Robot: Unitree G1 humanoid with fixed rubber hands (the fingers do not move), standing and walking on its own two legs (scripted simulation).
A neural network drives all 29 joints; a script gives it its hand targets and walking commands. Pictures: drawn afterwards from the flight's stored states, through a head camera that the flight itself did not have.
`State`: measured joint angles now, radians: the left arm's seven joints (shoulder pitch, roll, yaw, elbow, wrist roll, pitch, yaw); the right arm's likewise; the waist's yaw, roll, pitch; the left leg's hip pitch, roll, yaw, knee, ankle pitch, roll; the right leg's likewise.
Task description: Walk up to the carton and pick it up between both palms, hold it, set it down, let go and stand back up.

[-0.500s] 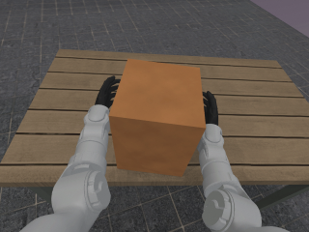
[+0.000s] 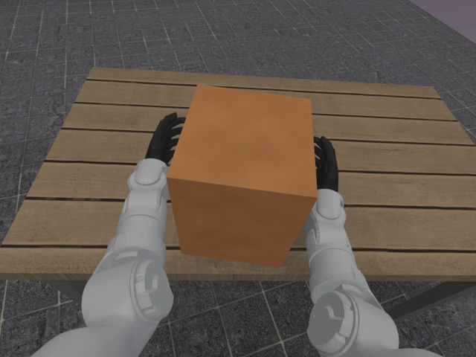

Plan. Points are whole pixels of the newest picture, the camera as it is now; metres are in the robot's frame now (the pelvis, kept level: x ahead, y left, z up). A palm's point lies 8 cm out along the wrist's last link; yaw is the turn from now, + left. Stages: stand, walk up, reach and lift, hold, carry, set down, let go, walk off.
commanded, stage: set down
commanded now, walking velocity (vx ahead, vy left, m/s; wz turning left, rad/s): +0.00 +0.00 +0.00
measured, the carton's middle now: (241, 181) +0.40 -0.03 +0.04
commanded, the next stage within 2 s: none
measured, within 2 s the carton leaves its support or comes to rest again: neither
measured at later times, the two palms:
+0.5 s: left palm (165, 157) +0.46 +0.11 +0.06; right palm (319, 191) +0.38 -0.18 +0.04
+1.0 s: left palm (143, 118) +0.45 +0.13 +0.16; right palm (371, 147) +0.38 -0.22 +0.15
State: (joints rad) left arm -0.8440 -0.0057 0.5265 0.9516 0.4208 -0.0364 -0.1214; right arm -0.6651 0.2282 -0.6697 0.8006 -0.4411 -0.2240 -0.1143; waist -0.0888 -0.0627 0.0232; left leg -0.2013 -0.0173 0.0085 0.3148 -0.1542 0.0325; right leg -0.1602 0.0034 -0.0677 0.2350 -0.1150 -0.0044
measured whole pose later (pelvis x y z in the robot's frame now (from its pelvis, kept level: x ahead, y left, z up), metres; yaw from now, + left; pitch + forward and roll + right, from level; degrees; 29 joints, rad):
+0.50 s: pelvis +0.01 +0.00 -0.01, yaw -3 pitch +11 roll -2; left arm -0.93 0.16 0.21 1.28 0.08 -0.14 0.04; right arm -0.73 0.07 -0.33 1.09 -0.10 -0.21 -0.20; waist -0.11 -0.02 -0.11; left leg -0.45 0.01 0.05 0.48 -0.23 0.03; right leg -0.41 0.02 -0.05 0.37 -0.16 -0.01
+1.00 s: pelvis -0.02 +0.01 -0.01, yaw -4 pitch +8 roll -2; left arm -1.10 0.34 -0.10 1.25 -0.28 0.11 0.03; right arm -0.96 -0.19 -0.04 1.06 0.32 0.13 -0.20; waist -0.12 -0.02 -0.15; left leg -0.43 0.01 0.03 0.50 -0.21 0.03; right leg -0.41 0.03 -0.03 0.40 -0.13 -0.01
